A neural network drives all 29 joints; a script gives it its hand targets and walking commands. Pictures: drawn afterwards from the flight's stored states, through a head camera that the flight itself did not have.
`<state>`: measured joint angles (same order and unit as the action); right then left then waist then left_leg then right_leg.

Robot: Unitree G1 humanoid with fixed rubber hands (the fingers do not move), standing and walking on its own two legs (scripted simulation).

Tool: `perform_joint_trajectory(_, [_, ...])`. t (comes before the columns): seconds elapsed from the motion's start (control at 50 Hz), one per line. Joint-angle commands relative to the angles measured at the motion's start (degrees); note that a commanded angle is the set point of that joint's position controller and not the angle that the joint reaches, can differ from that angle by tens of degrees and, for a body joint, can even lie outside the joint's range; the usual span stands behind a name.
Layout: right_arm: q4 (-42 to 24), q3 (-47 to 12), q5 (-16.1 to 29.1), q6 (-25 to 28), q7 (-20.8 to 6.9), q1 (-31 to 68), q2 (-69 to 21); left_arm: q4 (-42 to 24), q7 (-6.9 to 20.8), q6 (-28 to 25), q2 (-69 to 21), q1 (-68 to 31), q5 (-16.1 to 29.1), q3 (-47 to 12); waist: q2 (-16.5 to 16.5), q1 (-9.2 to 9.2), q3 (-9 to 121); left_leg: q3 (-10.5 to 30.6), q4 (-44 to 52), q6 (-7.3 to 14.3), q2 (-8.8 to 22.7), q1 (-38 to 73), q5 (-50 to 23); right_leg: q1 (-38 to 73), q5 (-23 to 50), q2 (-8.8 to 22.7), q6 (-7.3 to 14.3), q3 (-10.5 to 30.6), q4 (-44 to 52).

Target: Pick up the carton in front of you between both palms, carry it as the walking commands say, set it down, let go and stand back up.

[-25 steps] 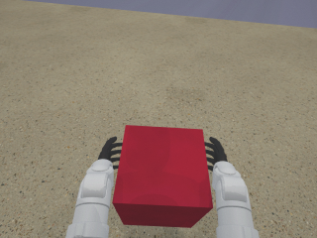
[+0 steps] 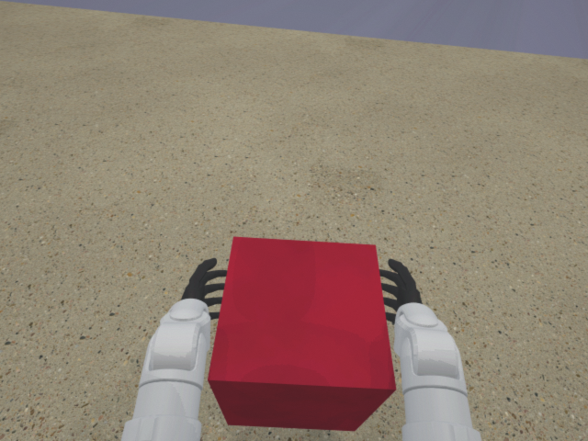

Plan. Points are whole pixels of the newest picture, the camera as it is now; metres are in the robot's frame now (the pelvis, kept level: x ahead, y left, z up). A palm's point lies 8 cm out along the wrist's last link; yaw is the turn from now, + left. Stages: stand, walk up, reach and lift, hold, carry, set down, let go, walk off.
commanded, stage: carry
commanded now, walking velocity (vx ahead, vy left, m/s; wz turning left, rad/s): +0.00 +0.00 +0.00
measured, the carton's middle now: (297, 339) +0.28 +0.00 -0.04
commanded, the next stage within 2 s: hold in 0.06 s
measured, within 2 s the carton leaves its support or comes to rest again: neither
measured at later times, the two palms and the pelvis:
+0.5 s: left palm (190, 313) +0.29 +0.16 +0.02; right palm (393, 304) +0.31 -0.14 +0.03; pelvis -0.03 -0.02 -0.01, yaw +7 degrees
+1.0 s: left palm (216, 342) +0.35 +0.16 -0.20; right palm (366, 345) +0.35 -0.14 -0.18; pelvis -0.05 -0.01 -0.11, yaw +7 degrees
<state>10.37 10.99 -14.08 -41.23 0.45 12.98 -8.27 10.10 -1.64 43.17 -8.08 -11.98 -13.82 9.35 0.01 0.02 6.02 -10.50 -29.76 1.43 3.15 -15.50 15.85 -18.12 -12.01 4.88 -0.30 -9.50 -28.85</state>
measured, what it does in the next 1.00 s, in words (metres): lowers itself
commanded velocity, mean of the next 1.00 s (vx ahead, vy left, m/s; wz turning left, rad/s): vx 0.00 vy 0.00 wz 0.00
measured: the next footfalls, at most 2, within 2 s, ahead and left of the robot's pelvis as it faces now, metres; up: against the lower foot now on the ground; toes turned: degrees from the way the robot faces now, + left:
none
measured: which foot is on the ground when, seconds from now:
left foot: down 0.00-1.00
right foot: down 0.00-1.00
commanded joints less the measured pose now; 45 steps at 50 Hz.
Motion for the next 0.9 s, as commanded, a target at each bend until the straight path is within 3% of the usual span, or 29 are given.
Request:
perform_joint_trajectory(0.0, [-1.0, -31.0, 13.4, 0.8, -12.4, 22.7, -50.9, -5.7, 12.9, -3.1, -50.5, -28.3, 14.8, -31.3, 0.2, 0.02, 12.8, 6.6, 5.7, 0.0, 6.7, 2.6, -9.7, 6.5, 8.5, 4.9, 0.3, 5.4, 3.1])
perform_joint_trajectory(0.04, [-1.0, -31.1, 13.5, 0.8, -12.4, 22.7, -50.9, -5.7, 12.9, -3.1, -50.6, -28.3, 14.8, -31.4, 0.2, 0.01, 12.8, 6.6, 5.7, 0.1, 6.7, 2.6, -9.7, 6.5, 8.4, 4.9, 0.3, 5.4, 3.1])
perform_joint_trajectory(0.06, [-2.6, -30.0, 12.8, 0.2, -12.9, 17.7, -52.9, -4.9, 13.5, -2.8, -52.1, -23.7, 14.1, -30.0, 2.0, -0.06, 5.9, 15.3, 9.0, 0.5, -6.5, 9.2, -23.6, 16.8, 17.4, -11.0, 2.2, 12.2, 5.3])
perform_joint_trajectory(0.08, [-4.6, -29.7, 13.1, 1.0, -12.7, 18.8, -51.4, -6.0, 13.2, -3.6, -50.2, -24.4, 13.2, -29.4, 2.0, 0.63, 9.1, 16.3, 8.8, 0.2, -5.4, 12.9, -23.9, 17.7, 16.2, -9.8, 2.6, 14.0, 6.6])
perform_joint_trajectory(0.1, [-4.1, -30.3, 12.2, 1.1, -12.9, 20.2, -51.3, -6.1, 13.2, -3.9, -50.8, -25.0, 13.1, -29.1, 0.9, -0.25, 8.6, 16.1, 8.8, -0.2, -5.9, 13.6, -23.3, 16.7, 17.2, -9.9, 1.9, 13.7, 6.6])
perform_joint_trajectory(0.14, [-3.2, -29.8, 12.3, 1.5, -12.9, 20.1, -51.4, -5.7, 13.0, -4.2, -51.2, -25.7, 13.3, -29.5, 1.5, -0.25, 8.5, 16.2, 9.4, -0.6, -6.3, 13.6, -23.7, 18.8, 18.7, -10.4, 1.7, 13.7, 6.3])
perform_joint_trajectory(0.16, [-3.7, -29.8, 12.6, 1.7, -13.3, 20.5, -50.2, -4.8, 12.5, -4.3, -50.5, -23.7, 12.4, -28.5, 2.9, -0.60, 7.6, 16.1, 10.4, -0.5, -6.5, 18.2, -21.2, 15.0, 16.4, -10.1, 1.0, 13.6, 6.8])
perform_joint_trajectory(0.2, [-2.6, -30.2, 12.8, 2.1, -13.6, 23.0, -51.2, -4.4, 12.8, -4.6, -50.8, -27.0, 12.4, -28.5, 1.4, -0.61, 7.1, 16.0, 10.3, -0.6, -6.4, 16.6, -19.6, 15.9, 13.4, -10.6, 1.2, 13.3, 7.6])
perform_joint_trajectory(0.24, [-0.2, -28.0, 11.5, 2.3, -13.3, 24.8, -51.1, -2.6, 13.5, -4.9, -50.9, -30.5, 12.4, -28.1, 1.1, 0.67, 5.0, 15.7, 10.3, -0.6, -6.4, 14.8, -14.6, 15.5, 9.6, -10.4, 1.6, 13.5, 7.8])
perform_joint_trajectory(0.32, [9.2, -19.8, 7.2, 3.8, -13.6, 33.1, -52.0, 7.9, 15.7, -6.8, -50.2, -40.5, 9.4, -22.2, 0.1, 3.14, -0.5, 15.2, 9.2, 0.4, -6.6, 11.5, 0.6, 9.5, -2.7, -9.4, 1.7, 13.1, 7.5])
perform_joint_trajectory(0.38, [17.8, -13.3, 3.7, 5.9, -13.8, 41.7, -53.0, 17.4, 17.2, -10.1, -49.7, -48.9, 5.4, -14.9, -0.8, 3.26, -1.6, 14.9, 6.3, 1.3, -6.9, 7.0, 7.9, 7.2, -9.7, -8.9, 1.8, 13.1, 6.0])
perform_joint_trajectory(0.46, [24.5, -3.2, -2.2, 9.0, -11.7, 46.9, -49.0, 27.1, 16.0, -14.2, -43.8, -52.1, -2.1, -2.1, -1.3, 1.83, -3.3, 14.4, 2.3, 1.9, -7.4, -0.2, 9.5, 5.3, -13.2, -9.0, 1.6, 13.7, 3.0])
perform_joint_trajectory(0.56, [26.8, 6.4, -8.2, 15.0, -8.6, 43.0, -40.6, 30.9, 13.7, -19.5, -34.2, -49.5, -8.4, 5.8, -0.7, 2.32, -0.8, 13.9, -3.6, 1.3, -8.6, -9.5, 3.3, -3.3, -5.4, -9.7, 0.8, 12.4, -3.2])
perform_joint_trajectory(0.64, [25.1, 3.9, -6.9, 22.6, -7.5, 43.5, -40.7, 31.2, 13.2, -26.6, -33.8, -49.5, -6.6, 2.0, 0.1, 2.64, 8.0, 13.7, -9.5, 0.6, -9.8, -16.4, -3.1, -9.0, 2.5, -10.7, -0.2, 12.3, -9.5])
perform_joint_trajectory(0.76, [23.2, -9.9, -0.1, 32.7, -7.4, 49.3, -49.0, 29.4, 12.7, -36.4, -42.2, -55.4, 0.8, -12.2, 1.7, 3.30, 34.2, 14.3, -21.2, -0.7, -11.2, -23.4, -13.4, -16.4, 12.8, -12.1, -1.6, 11.6, -22.1])
perform_joint_trajectory(0.82, [18.9, -17.7, 3.9, 34.4, -7.3, 51.3, -51.3, 24.6, 11.9, -37.9, -45.1, -57.4, 4.6, -20.0, 2.6, 3.81, 51.3, 14.2, -27.1, -1.5, -11.5, -24.3, -19.9, -19.3, 18.7, -12.9, -2.2, 11.2, -28.3])
perform_joint_trajectory(0.88, [17.3, -21.4, 6.3, 33.5, -7.3, 51.3, -51.5, 22.4, 11.1, -36.9, -46.3, -57.3, 6.7, -24.0, 3.4, 4.23, 58.8, 13.9, -31.2, -2.3, -11.6, -27.2, -20.4, -25.1, 17.7, -13.5, -2.6, 10.5, -32.2])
